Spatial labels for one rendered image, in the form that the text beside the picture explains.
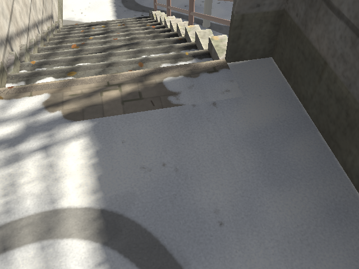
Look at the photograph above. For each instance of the stairs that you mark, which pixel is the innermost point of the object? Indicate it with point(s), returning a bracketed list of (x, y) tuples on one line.
[(105, 47)]

